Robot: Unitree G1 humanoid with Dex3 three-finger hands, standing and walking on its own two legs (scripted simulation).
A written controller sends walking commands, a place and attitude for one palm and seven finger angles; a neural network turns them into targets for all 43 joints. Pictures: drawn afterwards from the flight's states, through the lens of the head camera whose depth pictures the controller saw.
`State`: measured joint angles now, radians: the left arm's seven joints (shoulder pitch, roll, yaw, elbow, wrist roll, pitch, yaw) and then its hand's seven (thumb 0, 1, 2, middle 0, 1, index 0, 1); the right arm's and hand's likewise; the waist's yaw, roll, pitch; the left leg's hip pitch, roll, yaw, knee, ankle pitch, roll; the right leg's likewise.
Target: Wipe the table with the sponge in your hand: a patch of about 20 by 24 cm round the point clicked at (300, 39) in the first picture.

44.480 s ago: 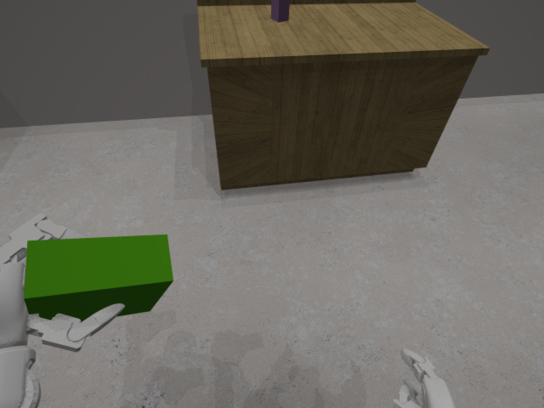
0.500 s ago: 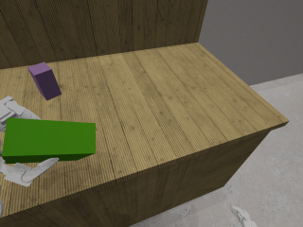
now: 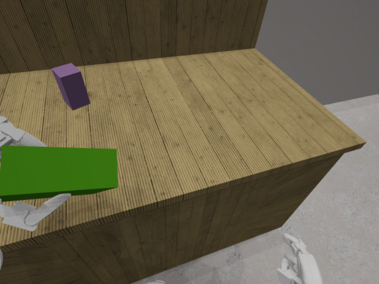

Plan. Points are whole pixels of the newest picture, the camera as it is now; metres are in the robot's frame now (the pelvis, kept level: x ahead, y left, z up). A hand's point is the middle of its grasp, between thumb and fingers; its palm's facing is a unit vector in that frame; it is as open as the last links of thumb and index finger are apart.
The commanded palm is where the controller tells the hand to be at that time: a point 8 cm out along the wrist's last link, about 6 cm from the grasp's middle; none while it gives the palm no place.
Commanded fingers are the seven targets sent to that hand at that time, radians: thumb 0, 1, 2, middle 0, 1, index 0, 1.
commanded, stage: step back with the hand held close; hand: left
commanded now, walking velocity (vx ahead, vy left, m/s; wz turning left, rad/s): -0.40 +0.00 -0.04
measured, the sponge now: (74, 175) +0.23 +0.21 +0.18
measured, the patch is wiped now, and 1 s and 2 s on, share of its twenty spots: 1.00 1.00 1.00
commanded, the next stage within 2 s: stop stepping back and stand still in 0.56 s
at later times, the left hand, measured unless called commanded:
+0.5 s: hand (9, 227) +0.14 +0.24 +0.20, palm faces +0.35 -0.84 -0.42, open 9.8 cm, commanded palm +0.08 +0.27 +0.22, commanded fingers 0.00 0.10 1.30 -1.20 -1.60 -1.20 -1.60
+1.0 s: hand out of the picture -0.06 +0.22 +0.20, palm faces +0.39 -0.85 -0.35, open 9.8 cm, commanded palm -0.11 +0.26 +0.22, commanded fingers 0.00 0.10 1.30 -1.20 -1.60 -1.20 -1.60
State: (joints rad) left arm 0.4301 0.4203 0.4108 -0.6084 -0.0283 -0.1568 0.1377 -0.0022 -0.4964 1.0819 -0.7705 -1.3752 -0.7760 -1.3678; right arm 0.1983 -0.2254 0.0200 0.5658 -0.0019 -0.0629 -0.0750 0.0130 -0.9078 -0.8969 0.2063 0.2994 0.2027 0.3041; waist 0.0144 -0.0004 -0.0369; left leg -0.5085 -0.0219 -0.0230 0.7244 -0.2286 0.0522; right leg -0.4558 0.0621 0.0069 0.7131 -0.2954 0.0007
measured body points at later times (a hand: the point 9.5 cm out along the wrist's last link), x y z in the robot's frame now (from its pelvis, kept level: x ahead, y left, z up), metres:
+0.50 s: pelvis -0.10 +0.00 +0.01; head -0.07 +0.04 +0.46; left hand +0.11 +0.28 +0.22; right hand +0.07 -0.25 -0.05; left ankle -0.04 +0.10 -0.71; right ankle -0.06 -0.13 -0.68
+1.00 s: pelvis -0.28 -0.02 -0.01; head -0.30 +0.01 +0.44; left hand -0.08 +0.27 +0.21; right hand -0.13 -0.28 -0.06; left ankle -0.35 +0.11 -0.72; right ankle -0.17 -0.15 -0.71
